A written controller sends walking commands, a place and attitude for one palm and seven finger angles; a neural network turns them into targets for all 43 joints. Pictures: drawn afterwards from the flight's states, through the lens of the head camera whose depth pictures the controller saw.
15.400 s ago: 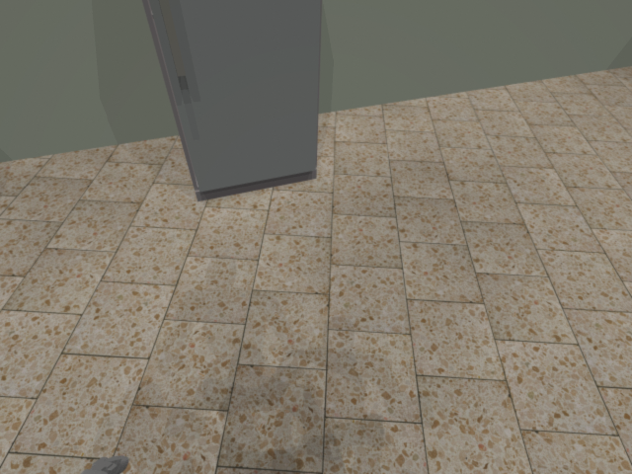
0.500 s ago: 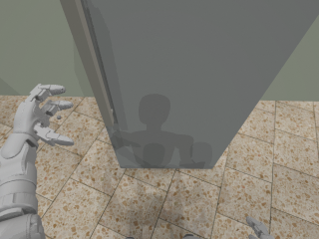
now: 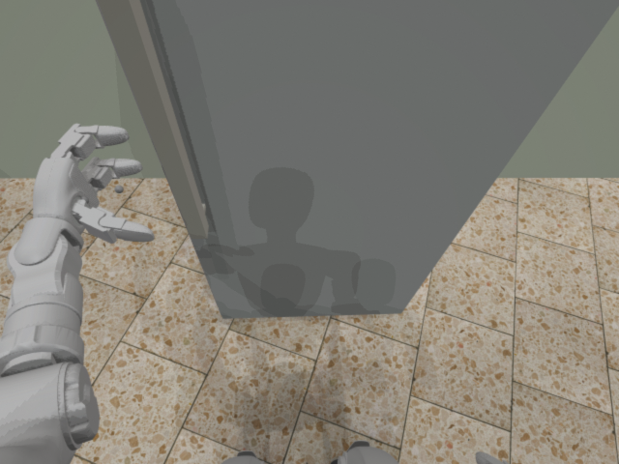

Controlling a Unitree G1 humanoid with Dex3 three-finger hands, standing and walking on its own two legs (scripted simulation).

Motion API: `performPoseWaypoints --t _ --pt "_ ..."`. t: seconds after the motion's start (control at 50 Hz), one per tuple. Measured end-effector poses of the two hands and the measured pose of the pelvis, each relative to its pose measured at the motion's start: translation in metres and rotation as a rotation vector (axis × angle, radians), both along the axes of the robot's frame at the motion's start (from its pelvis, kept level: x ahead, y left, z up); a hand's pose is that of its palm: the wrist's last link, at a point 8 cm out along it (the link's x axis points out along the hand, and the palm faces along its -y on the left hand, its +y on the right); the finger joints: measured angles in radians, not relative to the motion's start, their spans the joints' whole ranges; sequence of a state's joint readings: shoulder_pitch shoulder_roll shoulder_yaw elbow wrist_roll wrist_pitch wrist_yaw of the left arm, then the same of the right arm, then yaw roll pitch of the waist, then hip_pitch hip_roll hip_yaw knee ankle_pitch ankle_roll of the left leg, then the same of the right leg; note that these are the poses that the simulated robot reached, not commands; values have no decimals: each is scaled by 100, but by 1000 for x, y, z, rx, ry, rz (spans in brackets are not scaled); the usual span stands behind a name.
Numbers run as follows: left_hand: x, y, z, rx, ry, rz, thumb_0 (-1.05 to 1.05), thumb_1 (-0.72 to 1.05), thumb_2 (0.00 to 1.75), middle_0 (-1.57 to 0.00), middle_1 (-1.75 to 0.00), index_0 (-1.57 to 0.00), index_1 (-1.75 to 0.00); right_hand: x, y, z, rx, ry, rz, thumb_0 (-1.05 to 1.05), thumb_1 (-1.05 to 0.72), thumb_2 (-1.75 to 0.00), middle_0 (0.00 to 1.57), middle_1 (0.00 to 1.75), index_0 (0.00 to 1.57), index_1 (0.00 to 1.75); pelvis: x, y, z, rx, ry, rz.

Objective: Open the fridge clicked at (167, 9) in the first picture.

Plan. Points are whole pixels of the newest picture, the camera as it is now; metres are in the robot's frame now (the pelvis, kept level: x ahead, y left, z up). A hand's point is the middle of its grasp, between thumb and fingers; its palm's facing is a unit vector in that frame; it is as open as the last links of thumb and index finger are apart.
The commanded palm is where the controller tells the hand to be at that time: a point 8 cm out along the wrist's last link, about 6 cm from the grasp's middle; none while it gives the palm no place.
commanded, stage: move the hooked fingers beside the handle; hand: left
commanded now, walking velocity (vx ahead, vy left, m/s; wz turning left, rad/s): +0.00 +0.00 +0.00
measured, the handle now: (169, 123) +0.51 +0.18 +0.13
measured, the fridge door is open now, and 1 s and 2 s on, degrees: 0 0 0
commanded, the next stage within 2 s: feel for the door with the fingertips in 0.88 s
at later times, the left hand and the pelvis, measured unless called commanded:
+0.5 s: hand (114, 188) +0.43 +0.24 +0.10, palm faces +0.05 -1.00 -0.02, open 14.0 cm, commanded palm +0.40 +0.29 +0.09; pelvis -0.01 +0.00 +0.00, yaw +0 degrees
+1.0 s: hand (118, 186) +0.44 +0.24 +0.09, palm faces +0.02 -1.00 +0.00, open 14.0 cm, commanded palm +0.41 +0.29 +0.08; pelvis +0.00 +0.00 +0.00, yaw +0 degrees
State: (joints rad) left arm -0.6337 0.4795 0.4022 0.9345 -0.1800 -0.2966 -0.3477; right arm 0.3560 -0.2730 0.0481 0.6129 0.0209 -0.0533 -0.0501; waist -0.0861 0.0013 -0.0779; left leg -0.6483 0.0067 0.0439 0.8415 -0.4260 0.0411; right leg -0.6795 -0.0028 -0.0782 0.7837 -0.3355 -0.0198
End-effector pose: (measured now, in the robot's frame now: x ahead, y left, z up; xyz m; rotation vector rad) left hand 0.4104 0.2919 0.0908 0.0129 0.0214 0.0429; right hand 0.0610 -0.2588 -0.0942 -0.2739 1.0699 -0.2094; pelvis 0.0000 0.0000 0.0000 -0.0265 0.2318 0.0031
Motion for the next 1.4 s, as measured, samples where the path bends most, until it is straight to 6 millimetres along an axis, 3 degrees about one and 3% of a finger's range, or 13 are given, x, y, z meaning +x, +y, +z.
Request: performPoseWaypoints --t 0.14,0.24,0.36,0.56,0.66,0.76,0.88,1.04,1.4 --pt "9 -2 8 -3 -23 -15 -1 -50 30 -30 -120 -30 -120 -19 -4 -3 -2 57 -29 1 -91 -90 20 29 21 30 0 0 -1 -2 10 -5" --pt "3 -4 3 -11 -3 -21 -1 -49 30 -30 -120 -30 -120 -24 -6 -2 5 64 -45 1 -91 -90 20 29 21 30 0 -1 0 1 11 -13" --pt "-8 -3 -8 -1 9 4 -1 -50 30 -30 -120 -30 -120 -19 -7 -2 1 55 -33 1 -91 -90 20 29 21 30 -3 -3 -1 0 5 -10" --pt "-5 0 11 0 -33 -11 -1 -50 30 -30 -120 -30 -120 -3 -7 -1 -4 10 -9 1 -91 -90 20 29 21 30 -5 -5 -2 -3 -2 2" --pt "-5 0 0 -21 21 -21 -1 -50 30 -30 -120 -30 -120 1 -7 0 0 -5 -1 1 -91 -90 20 29 21 30 -5 -5 -2 0 5 -1" --pt "-6 1 -8 -5 2 -5 -1 -50 30 -30 -120 -30 -120 0 -7 -1 -7 7 3 1 -91 -90 20 29 21 30 -7 -5 -4 -1 13 -2" --pt "1 1 1 -4 -43 -4 -1 -50 30 -30 -120 -30 -120 -6 -7 -4 -10 40 -10 1 -91 -90 20 29 21 30 -5 -4 -5 -5 16 0" --pt "6 3 -4 -9 29 -19 -1 -50 30 -30 -120 -30 -120 -11 -4 -3 0 48 -28 1 -91 -90 20 29 21 30 0 -2 -3 -5 22 -5" --pt "13 -44 -8 -11 -12 -22 -1 -50 30 -30 -120 -30 -120 2 4 -6 35 19 -18 1 -91 -90 20 29 21 30 3 0 -3 -2 14 -4"
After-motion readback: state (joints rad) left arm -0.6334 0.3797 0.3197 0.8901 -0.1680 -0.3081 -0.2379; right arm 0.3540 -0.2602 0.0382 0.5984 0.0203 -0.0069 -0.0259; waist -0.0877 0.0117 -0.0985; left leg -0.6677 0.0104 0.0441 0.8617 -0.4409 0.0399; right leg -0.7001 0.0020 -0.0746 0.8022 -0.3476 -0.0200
